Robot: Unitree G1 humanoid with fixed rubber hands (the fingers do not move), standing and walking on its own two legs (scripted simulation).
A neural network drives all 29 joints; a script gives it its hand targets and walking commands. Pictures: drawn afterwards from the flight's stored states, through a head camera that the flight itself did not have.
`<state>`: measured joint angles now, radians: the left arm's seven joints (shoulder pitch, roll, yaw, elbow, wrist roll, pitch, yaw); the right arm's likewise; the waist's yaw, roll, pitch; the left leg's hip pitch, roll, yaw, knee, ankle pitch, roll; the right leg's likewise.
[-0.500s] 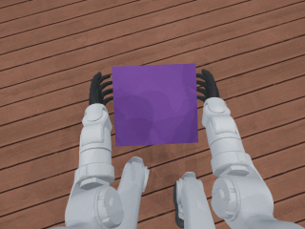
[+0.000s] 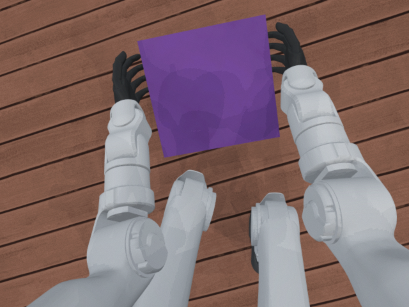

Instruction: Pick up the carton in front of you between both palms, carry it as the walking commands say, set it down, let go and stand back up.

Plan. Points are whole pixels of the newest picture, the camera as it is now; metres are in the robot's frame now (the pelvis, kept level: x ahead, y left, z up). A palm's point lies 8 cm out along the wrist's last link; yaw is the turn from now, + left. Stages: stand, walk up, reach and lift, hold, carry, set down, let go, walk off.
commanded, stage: set down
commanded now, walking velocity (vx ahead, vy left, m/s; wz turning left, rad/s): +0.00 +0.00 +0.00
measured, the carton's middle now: (210, 91) +0.49 +0.11 -0.23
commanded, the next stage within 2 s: none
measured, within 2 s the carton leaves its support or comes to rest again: rests again in 1.16 s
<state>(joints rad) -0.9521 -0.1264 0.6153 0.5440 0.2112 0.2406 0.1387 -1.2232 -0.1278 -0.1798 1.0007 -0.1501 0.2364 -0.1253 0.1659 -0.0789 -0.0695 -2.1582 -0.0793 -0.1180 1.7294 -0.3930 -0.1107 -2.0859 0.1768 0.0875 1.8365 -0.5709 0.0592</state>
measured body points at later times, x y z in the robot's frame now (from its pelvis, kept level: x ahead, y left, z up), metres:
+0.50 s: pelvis +0.00 -0.01 -0.07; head +0.35 +0.00 +0.21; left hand +0.43 +0.26 -0.23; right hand +0.57 -0.01 -0.24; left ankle +0.14 +0.15 -0.44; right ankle +0.09 -0.12 -0.44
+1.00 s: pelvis +0.00 -0.01 -0.07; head +0.36 -0.01 +0.19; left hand +0.45 +0.27 -0.24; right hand +0.57 -0.01 -0.25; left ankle +0.14 +0.14 -0.44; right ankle +0.09 -0.12 -0.44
